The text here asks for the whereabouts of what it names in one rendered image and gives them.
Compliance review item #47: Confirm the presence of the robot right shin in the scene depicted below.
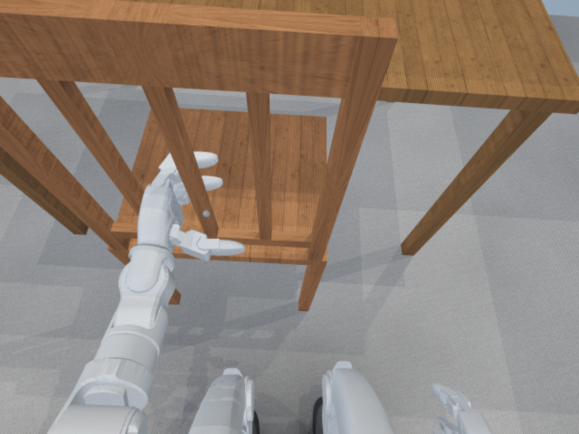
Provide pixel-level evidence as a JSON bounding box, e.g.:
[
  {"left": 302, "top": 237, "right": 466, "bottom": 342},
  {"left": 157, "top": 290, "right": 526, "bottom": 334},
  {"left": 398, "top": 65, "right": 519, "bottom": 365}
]
[{"left": 322, "top": 361, "right": 353, "bottom": 434}]

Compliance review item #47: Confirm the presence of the robot left forearm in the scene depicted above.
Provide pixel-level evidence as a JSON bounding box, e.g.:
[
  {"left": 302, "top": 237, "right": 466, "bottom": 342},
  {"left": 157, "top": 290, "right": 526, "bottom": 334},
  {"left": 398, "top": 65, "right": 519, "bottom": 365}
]
[{"left": 47, "top": 244, "right": 176, "bottom": 434}]

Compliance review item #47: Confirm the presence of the robot right thigh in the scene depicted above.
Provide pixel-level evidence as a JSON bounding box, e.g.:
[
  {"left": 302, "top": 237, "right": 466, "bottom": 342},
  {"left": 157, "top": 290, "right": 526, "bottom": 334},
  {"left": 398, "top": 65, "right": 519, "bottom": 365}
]
[{"left": 322, "top": 368, "right": 398, "bottom": 434}]

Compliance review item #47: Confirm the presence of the robot right hand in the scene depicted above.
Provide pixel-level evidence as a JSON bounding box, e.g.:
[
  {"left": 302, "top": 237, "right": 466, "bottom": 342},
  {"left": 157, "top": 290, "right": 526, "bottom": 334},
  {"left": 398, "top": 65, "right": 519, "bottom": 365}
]
[{"left": 432, "top": 383, "right": 493, "bottom": 434}]

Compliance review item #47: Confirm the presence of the robot left upper arm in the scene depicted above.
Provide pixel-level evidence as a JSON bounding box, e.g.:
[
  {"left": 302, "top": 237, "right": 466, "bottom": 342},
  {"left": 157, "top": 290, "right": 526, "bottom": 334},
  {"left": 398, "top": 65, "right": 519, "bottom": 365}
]
[{"left": 52, "top": 404, "right": 147, "bottom": 434}]

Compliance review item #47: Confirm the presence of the chair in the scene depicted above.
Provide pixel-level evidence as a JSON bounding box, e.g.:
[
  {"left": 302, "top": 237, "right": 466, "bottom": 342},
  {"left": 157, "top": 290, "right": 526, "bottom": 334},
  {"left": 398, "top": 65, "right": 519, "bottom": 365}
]
[{"left": 0, "top": 0, "right": 398, "bottom": 311}]

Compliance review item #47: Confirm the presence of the table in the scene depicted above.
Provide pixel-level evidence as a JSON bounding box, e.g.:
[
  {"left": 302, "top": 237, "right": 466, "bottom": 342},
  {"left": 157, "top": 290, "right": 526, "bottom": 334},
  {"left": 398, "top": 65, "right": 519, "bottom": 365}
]
[{"left": 0, "top": 0, "right": 579, "bottom": 256}]

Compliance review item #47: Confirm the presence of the robot left hand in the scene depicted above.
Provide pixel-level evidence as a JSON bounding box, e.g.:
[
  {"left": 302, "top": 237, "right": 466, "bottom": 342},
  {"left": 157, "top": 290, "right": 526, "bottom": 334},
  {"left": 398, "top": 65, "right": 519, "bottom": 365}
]
[{"left": 138, "top": 152, "right": 245, "bottom": 261}]

